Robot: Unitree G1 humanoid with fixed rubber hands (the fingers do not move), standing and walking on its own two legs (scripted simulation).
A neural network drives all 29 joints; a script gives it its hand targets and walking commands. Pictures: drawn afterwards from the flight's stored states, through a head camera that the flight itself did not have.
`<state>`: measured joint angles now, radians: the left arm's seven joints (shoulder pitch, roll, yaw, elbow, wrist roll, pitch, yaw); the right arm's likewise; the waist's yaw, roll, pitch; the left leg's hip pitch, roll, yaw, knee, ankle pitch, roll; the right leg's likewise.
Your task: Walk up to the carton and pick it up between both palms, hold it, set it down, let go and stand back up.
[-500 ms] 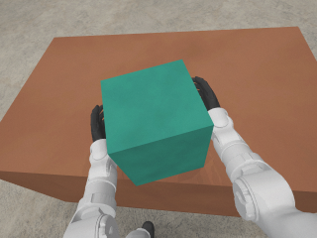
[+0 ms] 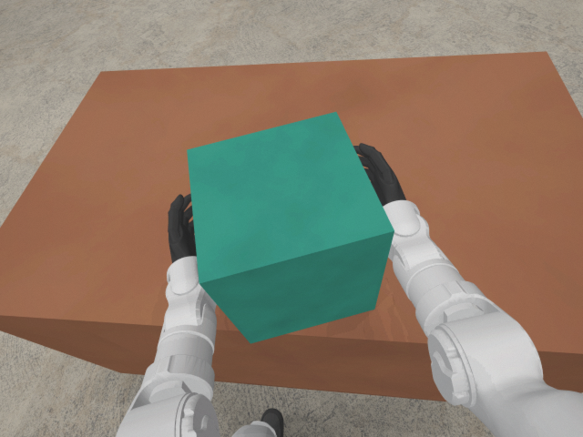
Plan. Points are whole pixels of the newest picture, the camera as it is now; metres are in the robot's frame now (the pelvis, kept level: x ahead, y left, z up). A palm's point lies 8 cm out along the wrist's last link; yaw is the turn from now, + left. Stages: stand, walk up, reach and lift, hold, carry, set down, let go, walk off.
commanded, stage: reach and lift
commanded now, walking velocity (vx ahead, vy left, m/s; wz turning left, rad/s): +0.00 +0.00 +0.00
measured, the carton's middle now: (289, 237) +0.38 +0.07 +0.01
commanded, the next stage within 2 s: none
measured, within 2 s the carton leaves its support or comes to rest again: leaves its support in 0.40 s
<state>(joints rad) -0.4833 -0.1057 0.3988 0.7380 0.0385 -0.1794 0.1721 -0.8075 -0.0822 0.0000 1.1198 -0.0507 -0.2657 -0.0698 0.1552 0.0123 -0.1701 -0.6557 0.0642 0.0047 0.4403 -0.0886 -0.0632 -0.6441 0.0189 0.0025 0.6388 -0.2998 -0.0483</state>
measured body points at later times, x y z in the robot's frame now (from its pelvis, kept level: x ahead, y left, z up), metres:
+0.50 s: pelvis +0.00 +0.00 +0.00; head +0.05 -0.04 +0.45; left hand +0.35 +0.21 +0.04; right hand +0.45 -0.08 +0.06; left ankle +0.06 +0.18 -0.72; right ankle -0.01 -0.08 -0.72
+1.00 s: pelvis -0.02 +0.00 +0.00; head -0.03 -0.02 +0.45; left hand +0.32 +0.21 +0.08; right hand +0.41 -0.08 +0.12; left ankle +0.06 +0.18 -0.72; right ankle -0.01 -0.08 -0.72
